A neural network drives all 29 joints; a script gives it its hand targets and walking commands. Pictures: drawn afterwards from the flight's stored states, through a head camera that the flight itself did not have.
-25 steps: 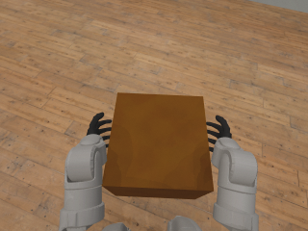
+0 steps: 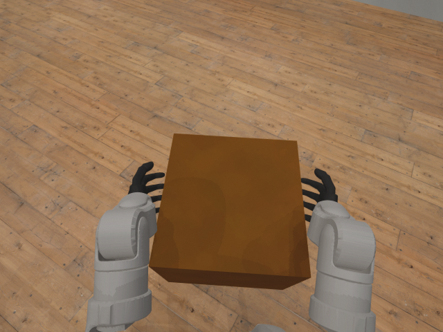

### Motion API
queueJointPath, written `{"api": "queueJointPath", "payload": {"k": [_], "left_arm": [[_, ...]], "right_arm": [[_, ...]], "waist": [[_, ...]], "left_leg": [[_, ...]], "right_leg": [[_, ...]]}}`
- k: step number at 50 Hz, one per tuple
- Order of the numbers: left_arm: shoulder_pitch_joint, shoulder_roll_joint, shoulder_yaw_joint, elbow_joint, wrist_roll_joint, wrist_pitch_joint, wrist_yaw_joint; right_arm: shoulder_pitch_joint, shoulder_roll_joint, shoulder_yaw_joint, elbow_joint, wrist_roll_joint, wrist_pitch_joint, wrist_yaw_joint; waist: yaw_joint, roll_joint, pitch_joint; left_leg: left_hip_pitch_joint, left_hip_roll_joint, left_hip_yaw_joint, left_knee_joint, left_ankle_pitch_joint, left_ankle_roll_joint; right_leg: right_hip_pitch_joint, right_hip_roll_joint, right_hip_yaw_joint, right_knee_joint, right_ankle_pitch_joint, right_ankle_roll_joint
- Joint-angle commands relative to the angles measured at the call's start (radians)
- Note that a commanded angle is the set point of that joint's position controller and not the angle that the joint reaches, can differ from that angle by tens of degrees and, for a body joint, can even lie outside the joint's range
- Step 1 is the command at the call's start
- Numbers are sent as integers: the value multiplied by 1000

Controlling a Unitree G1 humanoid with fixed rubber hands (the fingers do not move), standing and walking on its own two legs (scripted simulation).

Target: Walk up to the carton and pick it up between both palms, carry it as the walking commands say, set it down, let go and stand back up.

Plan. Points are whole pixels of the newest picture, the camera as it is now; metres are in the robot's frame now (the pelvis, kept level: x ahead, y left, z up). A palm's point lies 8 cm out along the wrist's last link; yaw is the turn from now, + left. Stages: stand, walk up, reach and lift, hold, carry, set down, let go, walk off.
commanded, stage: carry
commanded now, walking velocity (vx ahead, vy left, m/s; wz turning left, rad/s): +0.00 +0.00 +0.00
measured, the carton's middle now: (230, 214) +0.32 -0.03 -0.01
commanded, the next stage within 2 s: none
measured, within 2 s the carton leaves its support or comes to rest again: neither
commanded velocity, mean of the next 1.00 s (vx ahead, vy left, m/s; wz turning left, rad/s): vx -0.14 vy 0.00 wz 0.00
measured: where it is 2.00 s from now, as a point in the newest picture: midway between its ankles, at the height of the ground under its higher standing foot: outside the picture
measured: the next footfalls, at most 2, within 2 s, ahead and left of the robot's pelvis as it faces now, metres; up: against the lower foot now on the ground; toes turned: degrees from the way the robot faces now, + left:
left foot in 1.34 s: -0.15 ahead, +0.08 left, +0.00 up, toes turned +7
right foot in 1.64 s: -0.22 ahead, -0.14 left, +0.00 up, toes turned -3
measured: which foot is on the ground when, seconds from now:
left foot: down 0.00-1.00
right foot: down 0.00-1.00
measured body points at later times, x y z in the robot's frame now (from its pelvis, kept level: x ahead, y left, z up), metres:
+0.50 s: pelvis -0.03 +0.00 +0.01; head -0.03 -0.01 +0.46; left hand +0.27 +0.15 +0.08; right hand +0.27 -0.17 +0.08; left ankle +0.01 +0.11 -0.73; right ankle +0.02 -0.11 -0.73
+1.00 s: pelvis -0.11 +0.00 -0.01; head -0.06 -0.01 +0.44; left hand +0.20 +0.15 +0.05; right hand +0.20 -0.16 +0.04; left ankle +0.01 +0.11 -0.73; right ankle +0.02 -0.11 -0.72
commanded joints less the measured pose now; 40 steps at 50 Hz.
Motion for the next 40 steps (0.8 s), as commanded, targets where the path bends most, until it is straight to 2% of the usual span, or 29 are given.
{"api": "queueJointPath", "payload": {"k": [1, 2, 3, 4, 5, 6, 7, 9, 13, 16, 18, 19, 22, 23, 27, 28, 31, 36, 40], "left_arm": [[-523, -966, -652, -119, -416, -13, -368], [-533, -975, -666, -122, -419, -13, -371], [-541, -975, -668, -114, -422, -12, -374], [-556, -986, -669, -101, -435, -10, -379], [-567, -993, -673, -97, -443, -8, -385], [-565, -994, -666, -85, -449, -5, -390], [-552, -999, -662, -66, -452, -2, -395], [-582, -1009, -666, -57, -468, 1, -404], [-602, -1005, -664, -37, -476, 9, -409], [-589, -1003, -649, -16, -474, 11, -413], [-619, -1010, -657, -30, -482, 10, -409], [-612, -1003, -653, -26, -480, 11, -410], [-596, -1000, -642, -15, -467, 11, -406], [-595, -1005, -641, -15, -467, 8, -405], [-593, -1003, -648, -32, -469, 8, -398], [-576, -995, -646, -33, -465, 8, -398], [-559, -990, -646, -36, -460, 7, -401], [-569, -997, -664, -63, -471, 4, -404], [-593, -999, -671, -108, -487, -2, -407]], "right_arm": [[-506, 999, 766, 22, 487, -5, 459], [-501, 1007, 760, 19, 484, -5, 460], [-524, 1007, 762, 5, 484, -3, 460], [-544, 1010, 752, 8, 481, -2, 458], [-557, 1011, 752, -4, 472, -4, 455], [-567, 1014, 753, -15, 469, -2, 452], [-581, 1008, 754, -19, 471, -2, 448], [-597, 1004, 752, -18, 459, -1, 442], [-577, 1013, 735, 35, 446, 6, 438], [-592, 1007, 746, 19, 450, 3, 434], [-591, 1016, 742, 37, 453, 5, 436], [-589, 1015, 740, 33, 453, 3, 436], [-602, 1019, 748, 31, 464, 4, 439], [-619, 1012, 751, 10, 467, 0, 439], [-586, 1014, 753, 29, 466, 7, 440], [-580, 1019, 756, 28, 467, 8, 440], [-578, 1022, 765, 6, 465, 3, 439], [-562, 1021, 764, -10, 460, -2, 439], [-576, 1035, 768, -50, 458, -10, 429]], "waist": [[61, 156, -491], [60, 145, -482], [60, 96, -471], [59, 80, -471], [56, 39, -470], [52, -6, -451], [50, -11, -442], [49, -40, -415], [52, -23, -407], [53, -32, -405], [55, -2, -394], [55, -13, -405], [57, 2, -413], [58, -11, -412], [60, 6, -435], [60, -8, -443], [60, 5, -480], [60, 52, -453], [58, 11, -458]], "left_leg": [[241, 205, -146, -30, 586, 55], [188, 191, -142, -51, 492, 42], [154, 181, -135, -66, 393, 37], [128, 156, -111, -65, 291, 33], [106, 131, -84, -58, 171, 24], [95, 114, -79, -65, 88, 15], [120, 106, -72, -67, 62, 11], [115, 117, -81, -80, 73, 9], [111, 120, -82, -101, 64, 12], [103, 122, -87, -108, 60, 18], [91, 124, -85, -111, 82, 18], [88, 126, -90, -112, 86, 18], [84, 123, -89, -114, 96, 19], [79, 122, -91, -112, 92, 21], [78, 135, -94, -59, 255, 30], [77, 144, -99, -45, 287, 33], [77, 159, -100, 6, 356, 32], [51, 183, -137, -11, 305, 56], [30, 179, -147, -24, 162, 65]], "right_leg": [[168, -64, 69, -103, 179, 32], [203, -57, 56, -82, 194, 22], [228, -63, 65, -85, 232, 8], [252, -79, 83, -109, 275, 0], [266, -101, 106, -137, 295, -7], [247, -120, 133, -165, 263, -17], [211, -130, 155, -195, 236, -22], [191, -122, 135, -214, 195, -14], [176, -102, 119, -227, 111, -4], [182, -100, 113, -233, 102, -3], [188, -100, 109, -219, 138, -4], [198, -102, 107, -218, 142, -7], [208, -100, 105, -214, 142, -8], [208, -97, 104, -214, 148, -9], [230, -103, 93, -134, 353, -21], [234, -105, 92, -114, 373, -23], [225, -120, 97, -61, 426, -26], [149, -110, 108, -32, 322, -20], [138, -114, 125, -65, 236, -21]]}}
